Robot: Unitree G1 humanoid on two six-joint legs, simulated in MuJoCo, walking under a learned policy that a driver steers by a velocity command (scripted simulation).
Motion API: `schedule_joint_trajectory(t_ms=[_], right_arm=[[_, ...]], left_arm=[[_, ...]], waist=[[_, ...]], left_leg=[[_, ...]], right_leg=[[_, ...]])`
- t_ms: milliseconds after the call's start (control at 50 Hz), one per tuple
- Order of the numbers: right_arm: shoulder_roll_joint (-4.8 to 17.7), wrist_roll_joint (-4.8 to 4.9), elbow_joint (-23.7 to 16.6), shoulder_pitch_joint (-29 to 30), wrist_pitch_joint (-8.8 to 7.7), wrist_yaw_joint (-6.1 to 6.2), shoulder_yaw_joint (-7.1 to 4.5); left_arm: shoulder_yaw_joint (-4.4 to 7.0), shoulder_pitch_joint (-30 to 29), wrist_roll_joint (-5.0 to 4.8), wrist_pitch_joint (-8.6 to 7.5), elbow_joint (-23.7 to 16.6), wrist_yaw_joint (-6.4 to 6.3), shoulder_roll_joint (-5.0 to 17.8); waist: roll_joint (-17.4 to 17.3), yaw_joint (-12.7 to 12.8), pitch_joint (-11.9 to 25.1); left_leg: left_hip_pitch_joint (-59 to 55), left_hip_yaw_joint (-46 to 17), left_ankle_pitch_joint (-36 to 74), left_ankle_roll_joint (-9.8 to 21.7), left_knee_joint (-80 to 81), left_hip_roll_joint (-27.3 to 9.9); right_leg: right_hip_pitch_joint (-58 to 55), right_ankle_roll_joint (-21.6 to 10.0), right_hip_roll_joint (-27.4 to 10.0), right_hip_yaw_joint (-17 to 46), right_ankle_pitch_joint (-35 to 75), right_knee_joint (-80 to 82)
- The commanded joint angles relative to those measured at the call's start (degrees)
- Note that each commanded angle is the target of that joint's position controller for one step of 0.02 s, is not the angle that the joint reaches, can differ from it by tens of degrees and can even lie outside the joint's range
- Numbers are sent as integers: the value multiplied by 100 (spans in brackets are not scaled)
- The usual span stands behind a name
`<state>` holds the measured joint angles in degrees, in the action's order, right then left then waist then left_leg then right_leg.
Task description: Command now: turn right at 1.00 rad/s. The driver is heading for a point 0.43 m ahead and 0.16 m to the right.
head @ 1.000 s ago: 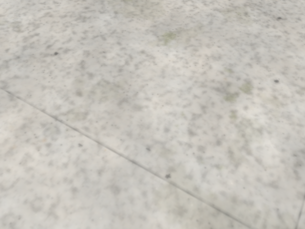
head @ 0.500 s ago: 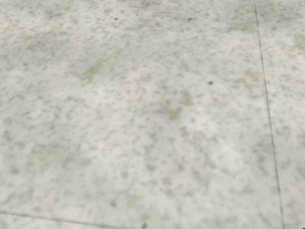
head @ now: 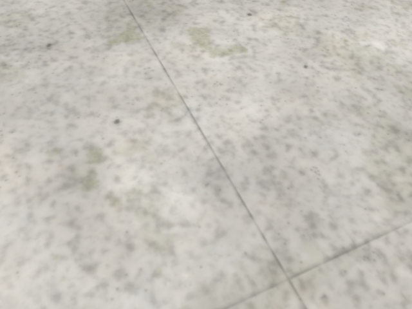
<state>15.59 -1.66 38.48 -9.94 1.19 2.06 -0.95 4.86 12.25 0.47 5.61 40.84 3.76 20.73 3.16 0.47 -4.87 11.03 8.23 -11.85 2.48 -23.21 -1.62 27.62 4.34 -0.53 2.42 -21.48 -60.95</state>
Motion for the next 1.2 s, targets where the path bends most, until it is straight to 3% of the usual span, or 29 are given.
schedule_joint_trajectory(t_ms=[20, 100, 140, 160, 180, 200, 220, 240, 260, 280, 320, 380, 500, 560, 580, 600, 620, 640, 660, 680, 720, 800, 1140, 1160, 1180, 1200], right_arm=[[1027, -20, -235, -269, -73, -28, -358], [1113, -13, -161, -350, -113, -149, -424], [1183, 60, -98, -417, -89, -196, -448], [1185, 135, -77, -359, -53, -211, -447], [1130, 190, -1, -477, -11, -229, -439], [773, 138, -50, -832, 33, -266, -348], [443, 23, -434, -626, 107, -225, -228], [816, 9, -321, -322, 196, -162, -316], [734, 115, -270, -311, 223, -171, -314], [749, 163, -126, -460, 205, -183, -325], [882, 34, 111, -795, 213, -201, -376], [708, 93, 210, -847, 256, -229, -337], [459, 89, 274, -584, 286, -147, -241], [340, 112, 414, -782, 211, -69, -198], [279, 71, 473, -898, 137, -51, -160], [426, -10, 503, -944, 34, -22, -156], [908, -11, 425, -622, -40, -24, -220], [794, 98, 448, -372, -58, -92, -211], [553, 86, 451, -217, -80, -135, -140], [505, 83, 485, -230, -91, -139, -128], [505, 110, 636, -419, -112, -88, -121], [441, 107, 834, -465, -116, -58, -107], [227, 99, 1794, -586, -174, -16, 24], [360, 88, 1868, -758, -152, -30, -36], [602, 69, 1879, -859, -100, -54, -128], [761, 52, 1928, -1133, -53, -87, -198]], left_arm=[[35, -435, -19, -56, -603, 56, 270], [-40, -533, -55, -59, -725, 27, 92], [-42, -433, -33, -78, -709, -28, 95], [-42, -221, 20, -113, -633, -68, 81], [-29, 49, 109, -184, -519, -140, 183], [65, 221, 189, -270, -498, -225, 686], [223, 201, 37, -296, -597, -279, 1371], [155, 402, -20, -304, -527, -301, 926], [1, 75, 5, -304, -490, -335, 594], [-82, -370, 31, -294, -499, -367, 373], [-158, -629, 10, -334, -490, -438, 213], [-212, -518, 29, -410, -361, -427, 150], [-244, -335, 108, -470, 10, -397, 167], [-282, -479, 70, -488, 154, -417, 114], [-319, -532, 26, -501, 201, -442, 35], [-394, -422, 26, -542, 230, -454, -180], [-391, 21, 8, -552, 306, -429, -277], [-387, -47, 42, -487, 495, -439, -202], [-371, -142, 67, -464, 583, -434, -118], [-335, -192, 58, -470, 681, -424, -21], [-310, -144, 47, -497, 837, -415, 17], [-350, -22, 29, -536, 1237, -489, -148], [-414, 225, 8, -512, 2308, -594, -272], [-403, 362, 10, -502, 2345, -595, -270], [-341, 355, 54, -472, 2294, -569, -135], [-298, 47, 127, -453, 2124, -506, -50]], waist=[[-1254, -257, 588], [-1388, -245, 790], [-1471, -195, 849], [-1334, -20, 877], [-906, 152, 943], [523, 111, 1101], [1531, 146, 1025], [553, 445, 1118], [545, 207, 820], [483, -34, 584], [664, -170, 623], [344, -145, 709], [461, 33, 454], [245, -169, 536], [33, -315, 578], [-314, -254, 732], [-1000, 200, 648], [-1116, 107, 561], [-1073, 90, 428], [-1012, -8, 351], [-918, -66, 386], [-467, -108, 345], [-379, -47, 245], [-487, -77, 500], [-696, -138, 376], [-883, -309, -44]], left_leg=[[-995, -718, 1986, 857, 504, -1553], [-583, -325, 2520, 758, 101, -1593], [-578, -327, 2734, 681, -231, -1652], [-401, -196, 2623, 519, -566, -1591], [39, 21, 2143, 188, -1072, -1483], [1270, 367, -184, -210, -2380, -991], [2255, 131, -2505, -496, -3168, -124], [2175, -530, -2372, -517, -3797, -301], [2127, -689, -1988, -478, -3894, -277], [1969, -775, -1503, -461, -3670, -332], [1702, -624, -986, -478, -3730, -187], [1473, -681, -908, -476, -3396, -109], [784, -698, -1179, -289, -1773, 44], [43, -657, -644, -155, -620, 140], [-526, -779, 211, -107, 208, 34], [-1044, -1391, 665, -54, 542, -491], [-859, -2011, 1315, 160, 500, -1103], [0, -1967, 991, 355, 497, -1154], [215, -1780, 561, 219, 548, -899], [198, -1580, 369, 78, 544, -667], [-18, -1415, 428, 11, 502, -506], [-256, -1380, 412, 71, 452, -498], [-177, -1361, 458, 101, 591, -422], [-303, -1357, -927, 178, 604, -297], [-201, -1649, -2641, 366, 717, -335], [-165, -2291, -3963, 642, 1098, -694]], right_leg=[[405, -60, -139, -321, -109, 516], [-674, -317, 71, -649, -422, 1585], [-1024, -466, 198, -676, -377, 2306], [-1450, -558, 265, -677, 81, 3074], [-2150, -639, 219, -452, 982, 4083], [-3140, -868, -1057, 1234, 1802, 4593], [-2795, -1856, -2345, 2530, 4084, 4289], [-2813, -2101, -2121, 1886, 4388, 4062], [-2482, -1987, -1734, 1376, 4245, 4092], [-2216, -1715, -1308, 954, 3792, 4209], [-2169, -1571, -930, 592, 4080, 4211], [-2163, -1598, -975, 629, 3754, 4287], [-1811, -1669, -1032, 1017, 2574, 4289], [-1560, -1539, -969, 1151, 2529, 4041], [-1290, -1315, -877, 1131, 2286, 3955], [-1015, -1029, -673, 1062, 1823, 3817], [-974, -849, -72, 591, 1054, 3766], [-1728, -774, 84, 403, 868, 3940], [-1997, -754, 26, 461, 1115, 4020], [-2030, -762, -21, 503, 1364, 4028], [-1971, -780, -132, 574, 1658, 4048], [-1767, -704, -155, 603, 1589, 4220], [-1971, -671, -278, 567, 1742, 4306], [-1932, -757, -66, 380, 651, 4075], [-1478, -862, 176, 202, -830, 3665], [-587, -918, 269, 142, -1579, 3196]])
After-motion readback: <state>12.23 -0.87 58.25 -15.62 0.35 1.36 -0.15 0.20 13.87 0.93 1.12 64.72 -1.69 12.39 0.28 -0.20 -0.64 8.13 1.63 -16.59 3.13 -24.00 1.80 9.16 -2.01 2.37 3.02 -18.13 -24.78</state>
